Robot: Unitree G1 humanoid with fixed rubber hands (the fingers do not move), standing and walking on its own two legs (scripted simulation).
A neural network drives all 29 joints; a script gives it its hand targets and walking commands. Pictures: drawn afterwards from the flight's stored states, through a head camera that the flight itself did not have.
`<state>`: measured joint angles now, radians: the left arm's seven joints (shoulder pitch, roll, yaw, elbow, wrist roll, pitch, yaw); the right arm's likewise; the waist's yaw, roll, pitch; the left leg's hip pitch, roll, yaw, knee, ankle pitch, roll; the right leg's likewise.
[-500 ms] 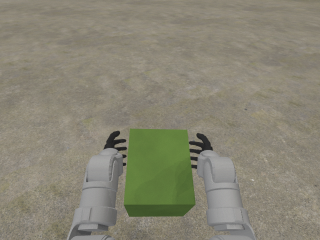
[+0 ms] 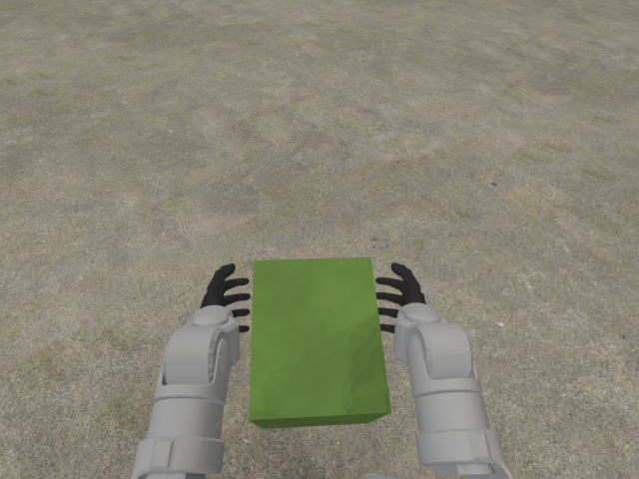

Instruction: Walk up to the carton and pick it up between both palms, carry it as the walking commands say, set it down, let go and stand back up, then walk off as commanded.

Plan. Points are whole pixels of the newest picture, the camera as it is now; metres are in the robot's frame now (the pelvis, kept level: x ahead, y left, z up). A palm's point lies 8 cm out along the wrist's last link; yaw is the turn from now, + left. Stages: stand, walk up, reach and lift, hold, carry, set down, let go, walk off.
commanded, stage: carry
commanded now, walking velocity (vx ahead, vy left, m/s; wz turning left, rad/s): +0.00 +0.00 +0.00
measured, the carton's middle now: (314, 346) +0.30 +0.00 -0.03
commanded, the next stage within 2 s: none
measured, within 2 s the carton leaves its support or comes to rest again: neither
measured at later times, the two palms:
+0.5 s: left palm (217, 307) +0.31 +0.12 +0.06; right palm (410, 306) +0.31 -0.13 +0.06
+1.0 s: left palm (212, 286) +0.34 +0.13 +0.07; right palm (400, 283) +0.34 -0.12 +0.07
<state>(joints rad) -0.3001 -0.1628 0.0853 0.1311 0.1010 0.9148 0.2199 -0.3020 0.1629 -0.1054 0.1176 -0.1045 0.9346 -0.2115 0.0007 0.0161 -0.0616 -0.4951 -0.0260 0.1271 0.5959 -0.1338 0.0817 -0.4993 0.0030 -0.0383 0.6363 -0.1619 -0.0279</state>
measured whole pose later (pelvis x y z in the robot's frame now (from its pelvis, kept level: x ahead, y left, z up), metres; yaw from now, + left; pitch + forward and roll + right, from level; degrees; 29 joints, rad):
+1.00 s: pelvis +0.05 +0.01 +0.01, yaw +0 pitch +2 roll +0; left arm -0.24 -0.15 0.05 0.08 0.07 0.92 0.23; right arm -0.26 0.15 -0.08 0.07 -0.08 0.94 -0.22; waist 0.00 0.03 -0.10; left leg -0.42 -0.04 0.13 0.57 -0.20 0.10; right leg -0.42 -0.01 -0.03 0.61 -0.23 -0.01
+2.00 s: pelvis +0.08 +0.03 +0.01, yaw +0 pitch +1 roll +0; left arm -0.25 -0.15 0.05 0.15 0.11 0.88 0.19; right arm -0.27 0.15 -0.09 0.14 -0.12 0.89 -0.19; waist 0.00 0.03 -0.07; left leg -0.36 -0.07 0.15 0.57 -0.25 0.13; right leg -0.36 -0.03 -0.01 0.62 -0.28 0.02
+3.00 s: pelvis +0.09 +0.03 +0.02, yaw +4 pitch -4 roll -2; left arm -0.27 -0.16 0.00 0.28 0.16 0.79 0.18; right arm -0.18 0.14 -0.11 0.19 -0.20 0.77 -0.08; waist 0.00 0.01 0.02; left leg -0.20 -0.07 0.06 0.49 -0.23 0.12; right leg -0.16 0.03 0.10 0.48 -0.22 0.00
